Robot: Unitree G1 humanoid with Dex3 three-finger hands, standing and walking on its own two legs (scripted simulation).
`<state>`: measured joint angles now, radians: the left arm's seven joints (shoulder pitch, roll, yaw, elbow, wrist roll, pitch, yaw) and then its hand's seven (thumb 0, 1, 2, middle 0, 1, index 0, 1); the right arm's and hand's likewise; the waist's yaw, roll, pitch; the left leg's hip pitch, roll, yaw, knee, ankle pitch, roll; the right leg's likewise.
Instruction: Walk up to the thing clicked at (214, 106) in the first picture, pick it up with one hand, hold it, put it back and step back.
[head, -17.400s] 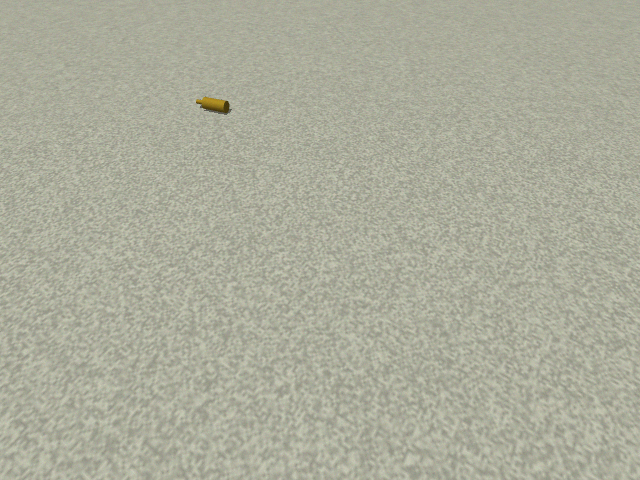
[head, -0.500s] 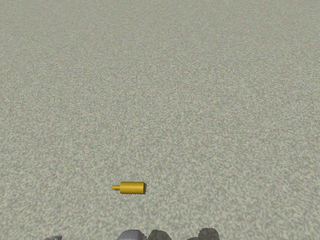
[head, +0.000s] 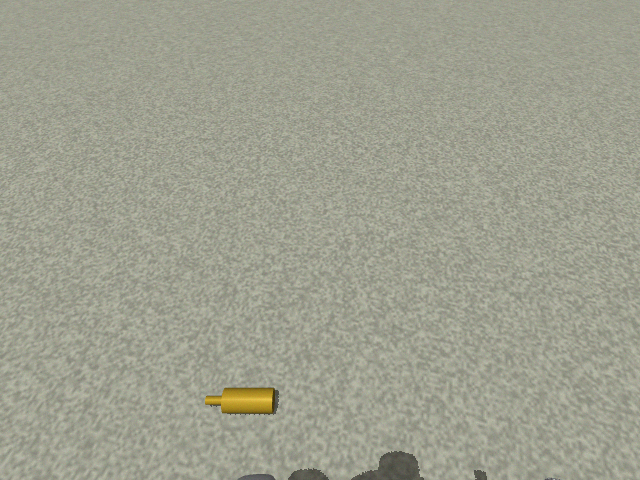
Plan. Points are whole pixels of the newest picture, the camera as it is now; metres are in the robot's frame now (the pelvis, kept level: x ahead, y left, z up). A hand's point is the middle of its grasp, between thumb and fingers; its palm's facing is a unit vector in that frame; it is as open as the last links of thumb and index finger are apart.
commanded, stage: walk up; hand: left
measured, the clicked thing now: (239, 400) +0.43 +0.26 -0.72
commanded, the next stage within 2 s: stand in 1.14 s
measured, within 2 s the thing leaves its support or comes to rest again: neither
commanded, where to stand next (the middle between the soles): +0.04 +0.00 m, yaw +0 degrees
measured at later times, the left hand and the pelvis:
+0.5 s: hand out of the picture +0.12 +0.25 -0.13, palm faces +0.00 -0.94 -0.33, open 7.4 cm; pelvis +0.02 +0.00 +0.02, yaw +1 degrees
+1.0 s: hand out of the picture +0.10 +0.25 -0.13, palm faces +0.02 -0.94 -0.34, open 7.4 cm; pelvis +0.03 +0.00 +0.03, yaw +1 degrees
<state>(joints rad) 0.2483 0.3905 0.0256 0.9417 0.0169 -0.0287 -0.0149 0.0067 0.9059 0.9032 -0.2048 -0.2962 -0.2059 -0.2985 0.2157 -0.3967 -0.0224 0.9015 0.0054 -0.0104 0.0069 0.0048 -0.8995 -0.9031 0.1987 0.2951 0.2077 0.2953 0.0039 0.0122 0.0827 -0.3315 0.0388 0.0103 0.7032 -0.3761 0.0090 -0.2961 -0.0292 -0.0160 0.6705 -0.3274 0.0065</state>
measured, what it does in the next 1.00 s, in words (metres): stands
